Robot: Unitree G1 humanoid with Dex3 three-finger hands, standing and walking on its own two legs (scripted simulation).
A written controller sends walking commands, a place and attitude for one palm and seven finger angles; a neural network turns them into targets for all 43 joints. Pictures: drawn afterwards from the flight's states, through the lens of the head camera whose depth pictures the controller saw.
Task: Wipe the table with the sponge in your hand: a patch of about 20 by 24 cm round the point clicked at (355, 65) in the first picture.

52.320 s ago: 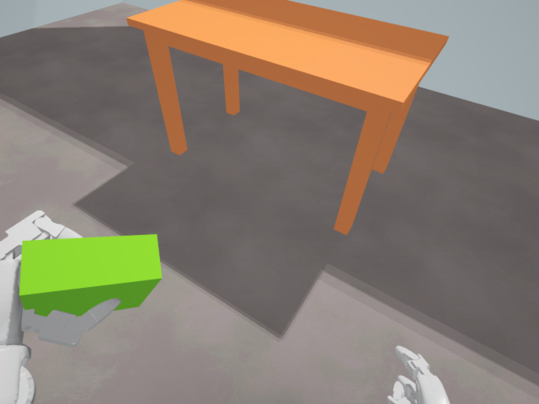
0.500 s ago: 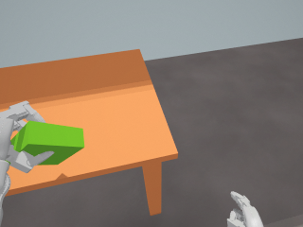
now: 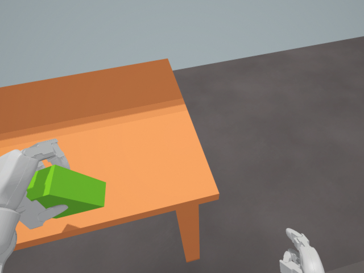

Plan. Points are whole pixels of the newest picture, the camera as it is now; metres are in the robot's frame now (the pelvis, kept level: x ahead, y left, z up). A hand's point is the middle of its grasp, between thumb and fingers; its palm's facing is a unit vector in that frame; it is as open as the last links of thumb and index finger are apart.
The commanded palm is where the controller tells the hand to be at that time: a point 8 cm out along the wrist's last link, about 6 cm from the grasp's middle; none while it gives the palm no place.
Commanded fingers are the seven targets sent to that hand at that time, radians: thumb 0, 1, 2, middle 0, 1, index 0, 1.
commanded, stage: turn the palm down, sponge in hand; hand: left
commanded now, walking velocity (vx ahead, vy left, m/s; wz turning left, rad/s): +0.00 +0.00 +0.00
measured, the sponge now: (64, 197) +0.22 +0.27 +0.09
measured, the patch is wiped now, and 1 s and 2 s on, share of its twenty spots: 0.95 0.95 0.95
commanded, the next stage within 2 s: move the sponge above the wiping area in 1.18 s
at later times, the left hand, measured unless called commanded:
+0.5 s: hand (26, 178) +0.21 +0.30 +0.17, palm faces +0.16 -0.17 -0.97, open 9.2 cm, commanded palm +0.18 +0.30 +0.23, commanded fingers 0.00 0.10 1.30 -1.20 -1.60 -1.20 -1.60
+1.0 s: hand (36, 183) +0.21 +0.28 +0.16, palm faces +0.06 -0.05 -1.00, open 9.2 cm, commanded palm +0.17 +0.28 +0.23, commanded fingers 0.00 0.10 1.30 -1.20 -1.60 -1.20 -1.60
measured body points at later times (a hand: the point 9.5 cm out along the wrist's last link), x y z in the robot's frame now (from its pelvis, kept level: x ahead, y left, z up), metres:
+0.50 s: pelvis -0.01 +0.02 +0.01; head -0.01 -0.02 +0.46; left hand +0.20 +0.31 +0.22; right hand +0.23 -0.19 -0.08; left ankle +0.00 +0.12 -0.73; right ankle -0.02 -0.11 -0.73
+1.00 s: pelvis -0.02 +0.00 +0.01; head -0.02 -0.06 +0.46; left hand +0.20 +0.28 +0.21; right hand +0.24 -0.20 -0.08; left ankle +0.00 +0.12 -0.73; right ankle -0.02 -0.11 -0.73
